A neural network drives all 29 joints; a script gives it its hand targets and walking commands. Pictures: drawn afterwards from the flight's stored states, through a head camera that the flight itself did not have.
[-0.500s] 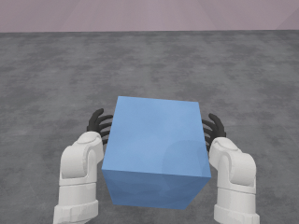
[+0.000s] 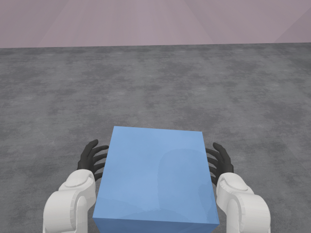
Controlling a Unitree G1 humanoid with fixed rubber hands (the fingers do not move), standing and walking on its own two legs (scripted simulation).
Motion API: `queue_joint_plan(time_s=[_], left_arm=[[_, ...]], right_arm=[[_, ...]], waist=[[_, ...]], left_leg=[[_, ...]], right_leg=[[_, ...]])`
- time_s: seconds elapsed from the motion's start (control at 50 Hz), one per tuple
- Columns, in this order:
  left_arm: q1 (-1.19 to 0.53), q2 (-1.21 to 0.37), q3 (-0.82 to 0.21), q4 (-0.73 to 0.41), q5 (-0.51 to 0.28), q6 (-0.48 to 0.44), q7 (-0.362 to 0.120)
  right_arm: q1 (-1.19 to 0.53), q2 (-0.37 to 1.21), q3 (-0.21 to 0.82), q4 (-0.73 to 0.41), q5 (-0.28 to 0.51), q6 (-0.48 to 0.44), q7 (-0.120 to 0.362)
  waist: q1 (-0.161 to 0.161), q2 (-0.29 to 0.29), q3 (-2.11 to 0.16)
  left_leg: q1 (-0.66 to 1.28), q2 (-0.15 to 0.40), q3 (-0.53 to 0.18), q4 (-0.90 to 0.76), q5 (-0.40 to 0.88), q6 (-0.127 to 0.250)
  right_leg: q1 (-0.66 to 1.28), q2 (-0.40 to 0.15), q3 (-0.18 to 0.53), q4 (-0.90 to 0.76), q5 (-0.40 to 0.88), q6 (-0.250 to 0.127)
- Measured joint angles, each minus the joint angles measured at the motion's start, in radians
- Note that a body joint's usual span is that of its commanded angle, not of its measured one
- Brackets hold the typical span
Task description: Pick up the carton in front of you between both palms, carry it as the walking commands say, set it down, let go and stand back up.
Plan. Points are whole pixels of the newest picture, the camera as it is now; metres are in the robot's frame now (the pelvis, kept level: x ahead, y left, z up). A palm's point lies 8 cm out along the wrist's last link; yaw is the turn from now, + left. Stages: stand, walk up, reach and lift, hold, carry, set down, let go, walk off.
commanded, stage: carry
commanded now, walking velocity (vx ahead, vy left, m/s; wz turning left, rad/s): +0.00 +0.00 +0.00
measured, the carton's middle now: (153, 192) +0.25 +0.01 +0.01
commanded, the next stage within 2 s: hold in 1.80 s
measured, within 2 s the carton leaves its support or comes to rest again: neither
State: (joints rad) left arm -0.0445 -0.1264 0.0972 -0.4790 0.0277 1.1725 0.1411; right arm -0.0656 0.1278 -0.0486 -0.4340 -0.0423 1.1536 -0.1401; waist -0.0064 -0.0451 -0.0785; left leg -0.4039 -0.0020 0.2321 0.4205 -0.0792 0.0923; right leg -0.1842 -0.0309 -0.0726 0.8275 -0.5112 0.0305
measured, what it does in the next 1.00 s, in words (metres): steps on the spot: right foot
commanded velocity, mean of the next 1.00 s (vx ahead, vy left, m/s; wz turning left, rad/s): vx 0.00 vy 0.00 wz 0.00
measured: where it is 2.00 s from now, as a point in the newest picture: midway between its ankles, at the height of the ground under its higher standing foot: outside the picture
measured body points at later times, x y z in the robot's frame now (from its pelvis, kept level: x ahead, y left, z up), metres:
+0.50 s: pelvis +0.11 -0.01 +0.00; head +0.06 -0.02 +0.45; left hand +0.35 +0.14 +0.09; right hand +0.35 -0.17 +0.09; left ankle +0.10 +0.08 -0.73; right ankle +0.03 -0.12 -0.73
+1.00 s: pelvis +0.08 -0.02 +0.01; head +0.04 -0.02 +0.45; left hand +0.34 +0.13 +0.07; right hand +0.34 -0.17 +0.07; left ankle +0.10 +0.08 -0.73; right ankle +0.03 -0.12 -0.73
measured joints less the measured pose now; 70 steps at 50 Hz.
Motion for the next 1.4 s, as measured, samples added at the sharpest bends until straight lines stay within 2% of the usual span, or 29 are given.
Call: queue_joint_plan(time_s=[0.04, 0.08, 0.12, 0.16, 0.26, 0.42, 0.62, 0.76, 1.0, 1.3, 1.4], left_arm=[[0.015, 0.0, -0.013, -0.011, 0.005, 0.019, 0.0], [0.023, -0.001, -0.024, -0.017, 0.008, 0.03, 0.0], [0.026, -0.001, -0.032, -0.019, 0.012, 0.034, -0.001], [0.036, -0.002, -0.04, -0.014, 0.019, 0.038, -0.002], [0.04, -0.001, -0.044, 0.008, 0.028, 0.05, -0.003], [0.024, -0.001, -0.035, 0.029, 0.025, 0.052, -0.004], [0.045, -0.002, -0.043, 0.004, 0.022, 0.044, -0.004], [0.042, -0.001, -0.046, 0.067, 0.046, 0.021, -0.027], [-0.018, 0.0, -0.023, 0.283, 0.113, -0.121, -0.071], [-0.138, -0.01, 0.057, 0.65, 0.207, -0.421, -0.115], [-0.168, -0.015, 0.086, 0.7, 0.216, -0.494, -0.118]], right_arm=[[0.019, 0.0, -0.001, -0.016, 0.002, 0.02, 0.0], [0.036, 0.0, -0.002, -0.035, 0.002, 0.033, 0.0], [0.047, 0.0, -0.004, -0.042, 0.001, 0.036, 0.003], [0.061, 0.0, -0.005, -0.04, -0.002, 0.037, 0.007], [0.051, 0.0, -0.011, -0.016, -0.007, 0.06, 0.011], [0.031, -0.001, -0.015, -0.002, -0.015, 0.071, 0.011], [0.056, 0.0, -0.008, -0.03, -0.012, 0.063, 0.011], [0.052, -0.001, -0.011, 0.035, -0.035, 0.038, 0.038], [-0.008, -0.001, -0.032, 0.251, -0.101, -0.104, 0.075], [-0.13, 0.01, -0.117, 0.617, -0.197, -0.403, 0.115], [-0.16, 0.016, -0.142, 0.667, -0.209, -0.476, 0.117]], waist=[[-0.001, 0.003, 0.007], [-0.003, 0.01, 0.006], [-0.005, 0.012, -0.002], [-0.009, 0.009, -0.029], [-0.004, 0.03, -0.102], [0.01, 0.046, -0.118], [0.009, 0.041, -0.09], [0.006, 0.039, -0.085], [0.007, 0.041, -0.062], [0.005, 0.043, -0.027], [0.004, 0.043, -0.011]], left_leg=[[0.033, 0.007, -0.002, -0.024, -0.004, -0.017], [0.062, 0.012, -0.005, -0.044, -0.013, -0.014], [0.084, 0.014, -0.007, -0.036, -0.036, -0.018], [0.102, 0.012, -0.012, -0.011, -0.071, -0.027], [0.123, 0.027, -0.021, 0.031, -0.139, -0.048], [0.099, 0.052, -0.04, 0.119, -0.214, -0.068], [0.097, 0.058, -0.044, 0.144, -0.23, -0.074], [0.109, 0.06, -0.042, 0.129, -0.215, -0.073], [0.108, 0.061, -0.042, 0.086, -0.159, -0.069], [0.082, 0.063, -0.046, 0.068, -0.116, -0.066], [0.076, 0.064, -0.049, 0.068, -0.11, -0.066]], right_leg=[[-0.062, 0.007, 0.013, -0.013, -0.031, -0.003], [-0.088, -0.001, 0.01, -0.149, -0.007, -0.008], [-0.094, -0.017, -0.003, -0.285, 0.099, -0.015], [-0.069, -0.034, -0.021, -0.332, 0.263, -0.016], [-0.019, -0.022, -0.033, -0.344, 0.185, -0.026], [-0.015, -0.007, -0.042, -0.311, 0.136, -0.033], [-0.016, -0.005, -0.046, -0.288, 0.118, -0.039], [-0.007, -0.003, -0.047, -0.297, 0.131, -0.041], [-0.016, 0.001, -0.049, -0.323, 0.178, -0.047], [-0.049, 0.004, -0.053, -0.324, 0.21, -0.053], [-0.056, 0.004, -0.055, -0.322, 0.214, -0.054]])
